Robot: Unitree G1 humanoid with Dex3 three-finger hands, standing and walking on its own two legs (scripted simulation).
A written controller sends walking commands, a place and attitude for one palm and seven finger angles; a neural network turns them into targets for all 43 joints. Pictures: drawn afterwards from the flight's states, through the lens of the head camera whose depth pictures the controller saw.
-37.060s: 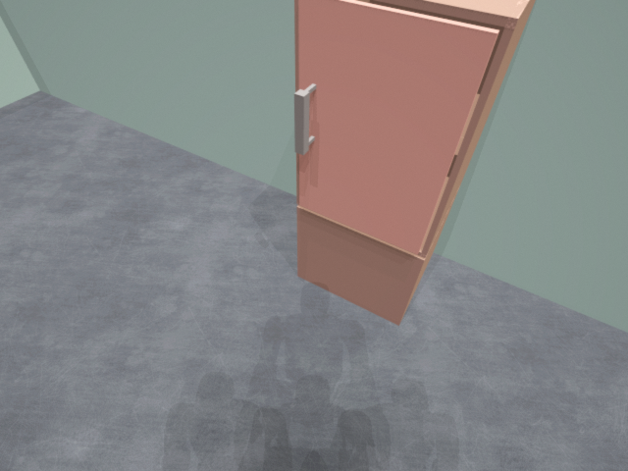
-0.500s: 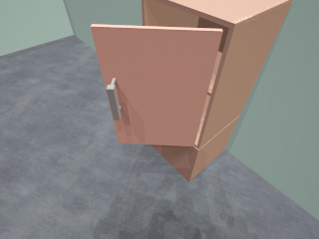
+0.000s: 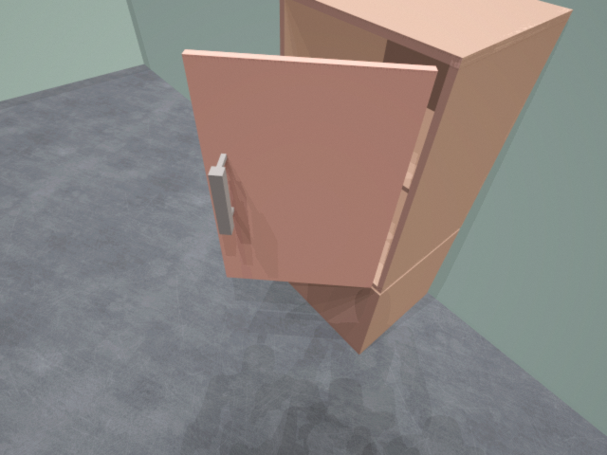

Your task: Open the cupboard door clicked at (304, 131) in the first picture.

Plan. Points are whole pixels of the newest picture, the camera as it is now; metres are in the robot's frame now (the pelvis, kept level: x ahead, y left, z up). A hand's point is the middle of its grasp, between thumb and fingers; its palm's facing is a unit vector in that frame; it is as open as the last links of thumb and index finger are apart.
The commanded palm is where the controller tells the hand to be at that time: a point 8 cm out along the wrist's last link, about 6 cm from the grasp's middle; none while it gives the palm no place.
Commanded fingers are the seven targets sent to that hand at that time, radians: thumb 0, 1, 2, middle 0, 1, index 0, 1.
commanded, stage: raise the hand with hooked fingers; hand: left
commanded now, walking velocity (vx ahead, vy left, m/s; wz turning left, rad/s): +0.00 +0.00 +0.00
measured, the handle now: (224, 195) +0.58 +0.20 -0.02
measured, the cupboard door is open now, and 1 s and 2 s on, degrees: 46 46 46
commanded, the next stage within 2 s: none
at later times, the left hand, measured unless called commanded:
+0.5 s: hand (152, 434) +0.16 +0.21 -0.07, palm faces +0.09 -1.00 -0.03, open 9.2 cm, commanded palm +0.15 +0.27 -0.05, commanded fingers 0.00 0.27 0.63 -0.25 -0.70 -0.25 -0.70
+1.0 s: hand (135, 387) +0.21 +0.24 -0.04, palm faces +0.01 -1.00 -0.04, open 12.2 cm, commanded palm +0.19 +0.30 -0.03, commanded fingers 0.00 -0.31 0.38 -0.29 -1.08 -0.29 -1.08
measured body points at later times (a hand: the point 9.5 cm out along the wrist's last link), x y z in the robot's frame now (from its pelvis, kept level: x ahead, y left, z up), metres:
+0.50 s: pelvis -0.01 -0.02 -0.11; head +0.06 -0.01 +0.34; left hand +0.15 +0.26 -0.07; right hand +0.22 -0.25 -0.16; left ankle -0.01 +0.08 -0.75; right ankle +0.03 -0.10 -0.75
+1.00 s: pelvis -0.01 -0.01 -0.08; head +0.06 +0.01 +0.36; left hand +0.21 +0.30 -0.04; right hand +0.16 -0.26 -0.15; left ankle -0.01 +0.08 -0.75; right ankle +0.03 -0.10 -0.75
